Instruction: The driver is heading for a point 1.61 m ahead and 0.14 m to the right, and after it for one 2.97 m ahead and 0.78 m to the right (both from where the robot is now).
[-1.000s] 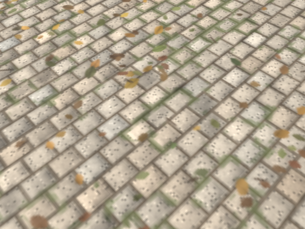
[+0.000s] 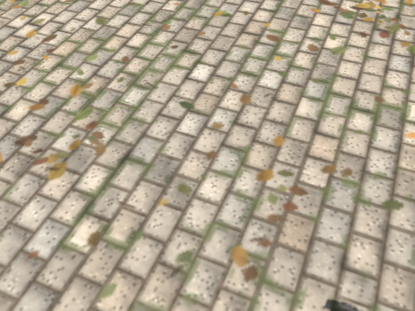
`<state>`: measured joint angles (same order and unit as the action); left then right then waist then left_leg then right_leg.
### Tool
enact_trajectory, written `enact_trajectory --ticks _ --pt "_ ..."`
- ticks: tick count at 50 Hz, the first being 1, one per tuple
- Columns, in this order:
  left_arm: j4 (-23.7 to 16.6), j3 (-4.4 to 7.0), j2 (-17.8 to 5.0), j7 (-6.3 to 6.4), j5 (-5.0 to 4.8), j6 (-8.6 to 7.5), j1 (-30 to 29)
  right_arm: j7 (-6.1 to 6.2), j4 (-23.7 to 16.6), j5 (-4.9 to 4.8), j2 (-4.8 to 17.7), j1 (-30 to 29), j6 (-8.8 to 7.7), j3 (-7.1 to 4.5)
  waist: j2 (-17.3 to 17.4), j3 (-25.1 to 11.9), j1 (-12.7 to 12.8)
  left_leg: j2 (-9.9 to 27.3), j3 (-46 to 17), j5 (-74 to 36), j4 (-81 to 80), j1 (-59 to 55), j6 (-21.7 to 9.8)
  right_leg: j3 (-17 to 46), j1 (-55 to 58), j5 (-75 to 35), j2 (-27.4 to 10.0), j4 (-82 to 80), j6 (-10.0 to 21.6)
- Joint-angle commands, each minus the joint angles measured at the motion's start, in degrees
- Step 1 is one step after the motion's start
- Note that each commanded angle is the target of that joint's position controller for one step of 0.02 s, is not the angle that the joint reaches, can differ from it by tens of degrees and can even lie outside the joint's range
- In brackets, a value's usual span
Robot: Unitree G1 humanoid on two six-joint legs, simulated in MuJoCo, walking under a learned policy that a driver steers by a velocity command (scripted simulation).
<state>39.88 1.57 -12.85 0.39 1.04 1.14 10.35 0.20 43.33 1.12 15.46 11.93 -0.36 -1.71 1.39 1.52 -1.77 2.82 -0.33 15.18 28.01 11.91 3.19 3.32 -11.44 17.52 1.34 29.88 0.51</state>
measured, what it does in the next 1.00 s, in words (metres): walks ahead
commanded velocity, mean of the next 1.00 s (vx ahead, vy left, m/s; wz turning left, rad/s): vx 0.19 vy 0.00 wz -0.02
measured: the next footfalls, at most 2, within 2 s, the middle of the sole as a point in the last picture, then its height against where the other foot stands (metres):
right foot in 1.12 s outside the picture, level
left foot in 1.64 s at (168, 251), level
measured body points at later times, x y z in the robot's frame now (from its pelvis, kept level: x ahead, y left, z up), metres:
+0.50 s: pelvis +0.01 +0.00 +0.00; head +0.01 -0.01 +0.45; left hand +0.11 +0.26 -0.13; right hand +0.08 -0.28 -0.13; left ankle +0.00 +0.15 -0.73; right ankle -0.02 -0.12 -0.74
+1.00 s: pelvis +0.18 +0.04 +0.00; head +0.21 +0.06 +0.45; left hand +0.40 +0.27 -0.10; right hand +0.10 -0.21 -0.12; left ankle +0.03 +0.13 -0.74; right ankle +0.36 -0.10 -0.69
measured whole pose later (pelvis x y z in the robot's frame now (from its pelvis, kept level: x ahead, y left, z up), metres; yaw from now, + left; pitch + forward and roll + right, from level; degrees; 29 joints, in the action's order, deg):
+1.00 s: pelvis +0.18 +0.04 +0.00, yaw +0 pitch +1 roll -1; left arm 44.3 2.3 -14.3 -2.3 -1.4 -4.5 0.5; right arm 0.7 54.5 -0.2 12.4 28.5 -4.1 -0.8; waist -2.2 1.9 -5.4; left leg -1.8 1.4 17.5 8.2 -7.9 -2.9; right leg -1.2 -36.0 -1.4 -3.1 35.1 0.5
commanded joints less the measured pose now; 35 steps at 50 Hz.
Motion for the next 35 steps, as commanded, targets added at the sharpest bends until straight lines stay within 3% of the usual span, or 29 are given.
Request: enact_trajectory --ticks 1,9,20,21,23,25,26,28,29,30,31,32,33,34,35 --pt "-3.1 1.85 -7.69 0.32 -0.1 -1.1 -0.89 0.52 -2.9 -0.15 5.89 -0.67 -0.76 -1.53 -5.5 -1.01 0.61 0.67 -0.04 -6.75 -2.03 0.12 -0.04 6.64 -0.85 -10.51 -5.86 -7.23 2.68" --pt "-0.95 1.63 -6.96 0.33 -0.31 -1.32 -0.88 1.33 -0.14 -0.43 6.3 0.75 -0.7 -1.62 -2.66 -1.91 0.64 1.11 -0.07 -8.77 -2.38 -1.11 0.77 5.53 0.35 -14.31 -4.66 -6.24 2.75" --pt "4.53 1.75 -6.66 0.55 -0.7 -1.42 0.35 2.29 3.7 -0.71 6.47 2.43 -0.23 -1.54 -2.07 -1.66 0.62 1.04 0.24 -9.87 -2.41 -2.05 0.6 3.6 0.46 -15.94 -3.22 -5.78 2.17" --pt "5.52 1.8 -6.69 0.69 -0.8 -1.31 1.39 2.35 4.46 -0.74 5.97 3.4 -0.1 -1.44 -2.7 -2.75 0.65 0.07 1.46 -5.21 -1.85 -2.32 0.51 3.35 0.88 -9.98 -2.8 -6.47 2.42" --pt "6.45 2.72 -9.27 0.93 -1.52 -0.84 2.93 2.5 4.68 -1.38 5.45 2.7 -0.11 -1.45 -5.63 0.09 2.06 -3.06 4.99 8.52 3.79 3.06 -0.51 6.77 -0.92 14.47 -4.06 -9.73 5.23" --pt "6.94 3.39 -11.88 0.84 -1.76 -1.34 5.47 2.36 2.71 -2.06 4.35 -0.63 -1.32 -1.2 -11.26 5.52 4.08 -3.76 4.88 12.29 12.0 12.22 -2.2 19.05 -2.51 31.02 -11.78 -17.34 10.52" --pt "7.29 3.55 -12.38 0.87 -1.99 -2.02 6.28 2.05 1.8 -2.59 4.13 -2.06 -2.36 -1.15 -12.88 7.8 4.55 -2.29 2.24 12.97 15.4 14.47 -3.72 24.54 -4.01 31.61 -15.03 -19.63 12.75" --pt "7.4 3.31 -11.31 0.86 -2.2 -3.32 5.23 0.86 1.43 -3.31 4.63 -1.44 -4.3 -1.39 -13.36 8.23 3.38 0.27 -0.74 16.04 16.26 17.87 -6.71 26.44 -1.13 25.24 -17.62 -19.57 13.92" --pt "7.02 3.19 -10.84 0.81 -2.67 -3.47 3.47 0.12 2.0 -3.37 4.63 0.15 -5.11 -1.4 -12.1 7.11 2.04 0.68 -0.53 14.85 11.32 14.85 -7.95 23.56 -0.83 21.24 -16.81 -18.36 12.79" --pt "6.22 3.11 -10.73 0.74 -3.12 -3.26 -0.03 -0.4 4.06 -3.25 4.52 4.43 -5.69 -1.58 -10.37 5.14 -0.72 -0.48 1.5 7.81 3.44 5.26 -8.62 18.01 -4.54 16.19 -13.89 -16.37 10.64" --pt "5.68 2.9 -9.97 0.69 -2.96 -3.0 -2.14 -0.64 7.38 -2.63 4.73 10.48 -5.87 -2.13 -8.33 2.42 -3.34 -3.06 3.59 -1.16 -0.92 -6.6 -7.77 12.29 -9.54 11.23 -9.98 -11.97 8.36" --pt "5.05 2.07 -7.02 0.63 -2.16 -3.22 -3.11 -0.7 9.67 -1.89 6.35 16.42 -5.8 -2.87 -2.61 -0.01 -5.14 0.13 -2.36 -1.08 -2.93 -15.38 -7.68 5.86 -14.99 5.73 -5.46 -1.12 5.41" --pt "2.66 1.26 -4.03 0.77 -1.6 -4.03 -4.1 -0.86 10.02 -1.85 13.35 22.2 -6.01 -4.48 14.69 -1.8 -6.19 13.77 -26.45 8.19 -13.84 -21.37 -13.66 -3.0 -24.91 7.98 2.4 19.05 0.5" --pt "2.1 2.22 -7.45 0.89 -2.58 -5.07 -3.66 -1.4 9.24 -1.23 11.9 20.79 -6.37 -3.58 13.86 -0.21 -4.92 20.03 -40.57 13.62 -18.95 -19.7 -18.97 1.63 -31.28 15.79 1.98 30.18 0.41" --pt "3.05 2.58 -8.56 0.45 -3.6 -5.86 -1.51 -1.18 7.91 -1.43 8.95 15.82 -6.59 -2.66 8.32 4.35 -2.18 19.47 -36.09 14.79 -18.69 -17.88 -18.56 3.7 -35.11 11.33 -1.82 35.16 1.64"
Velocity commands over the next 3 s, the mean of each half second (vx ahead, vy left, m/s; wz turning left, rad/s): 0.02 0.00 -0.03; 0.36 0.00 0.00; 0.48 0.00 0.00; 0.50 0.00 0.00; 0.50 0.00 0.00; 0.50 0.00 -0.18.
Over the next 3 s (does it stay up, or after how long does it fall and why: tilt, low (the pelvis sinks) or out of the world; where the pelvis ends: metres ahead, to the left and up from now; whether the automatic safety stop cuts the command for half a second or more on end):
stays up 1.31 0.10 0.01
